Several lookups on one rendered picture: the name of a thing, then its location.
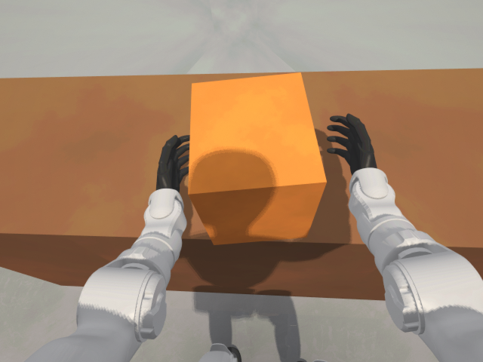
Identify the left robot upper arm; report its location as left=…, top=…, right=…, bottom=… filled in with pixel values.
left=24, top=267, right=167, bottom=362

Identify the robot right hand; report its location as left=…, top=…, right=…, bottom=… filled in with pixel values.
left=327, top=114, right=377, bottom=175

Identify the left robot shin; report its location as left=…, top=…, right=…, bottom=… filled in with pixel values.
left=210, top=343, right=232, bottom=355

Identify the right robot upper arm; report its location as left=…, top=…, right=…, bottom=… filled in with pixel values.
left=383, top=251, right=483, bottom=362

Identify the right robot forearm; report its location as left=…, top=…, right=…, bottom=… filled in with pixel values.
left=349, top=167, right=483, bottom=286

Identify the carton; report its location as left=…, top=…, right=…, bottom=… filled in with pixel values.
left=188, top=72, right=327, bottom=245

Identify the pedestal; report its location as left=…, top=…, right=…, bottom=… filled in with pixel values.
left=0, top=68, right=483, bottom=301

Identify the left robot forearm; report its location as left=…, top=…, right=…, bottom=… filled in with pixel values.
left=76, top=189, right=187, bottom=327

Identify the robot left hand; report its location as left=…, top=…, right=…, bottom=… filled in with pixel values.
left=156, top=135, right=190, bottom=192

